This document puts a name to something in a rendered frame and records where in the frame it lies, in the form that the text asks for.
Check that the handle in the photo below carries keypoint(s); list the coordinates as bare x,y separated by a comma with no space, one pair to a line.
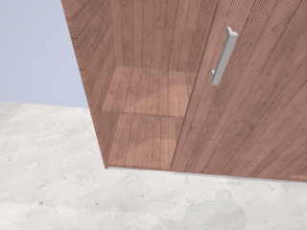
224,56

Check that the wardrobe door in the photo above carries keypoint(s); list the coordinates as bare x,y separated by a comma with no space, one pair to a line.
254,122
302,171

